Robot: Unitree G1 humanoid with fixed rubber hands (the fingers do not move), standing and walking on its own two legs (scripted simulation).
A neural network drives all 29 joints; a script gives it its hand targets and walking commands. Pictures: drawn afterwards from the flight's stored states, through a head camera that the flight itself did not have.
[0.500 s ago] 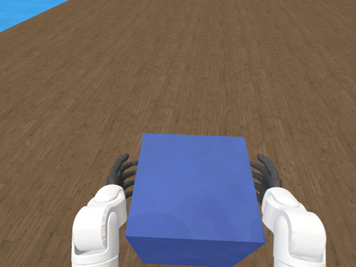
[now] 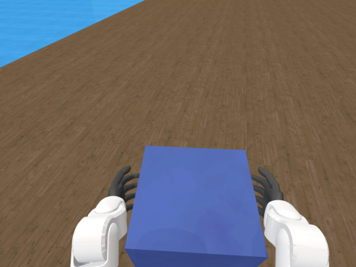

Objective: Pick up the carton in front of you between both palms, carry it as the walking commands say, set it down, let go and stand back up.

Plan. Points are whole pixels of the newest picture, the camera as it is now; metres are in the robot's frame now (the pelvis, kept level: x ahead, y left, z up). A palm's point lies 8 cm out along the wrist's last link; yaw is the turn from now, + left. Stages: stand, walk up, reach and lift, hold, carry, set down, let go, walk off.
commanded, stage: carry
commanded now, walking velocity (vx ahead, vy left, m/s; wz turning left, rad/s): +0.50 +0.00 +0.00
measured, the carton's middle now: (191, 218) +0.25 +0.00 +0.03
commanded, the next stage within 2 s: none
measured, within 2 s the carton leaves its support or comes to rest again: neither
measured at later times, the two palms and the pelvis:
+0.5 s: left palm (140, 119) +0.54 +0.16 +0.09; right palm (239, 121) +0.53 -0.13 +0.10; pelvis +0.29 +0.02 -0.01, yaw -2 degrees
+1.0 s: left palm (143, 107) +0.63 +0.17 +0.08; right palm (230, 106) +0.64 -0.13 +0.08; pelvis +0.38 +0.02 -0.02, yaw +0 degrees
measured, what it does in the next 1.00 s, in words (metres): walks ahead: left foot, then right foot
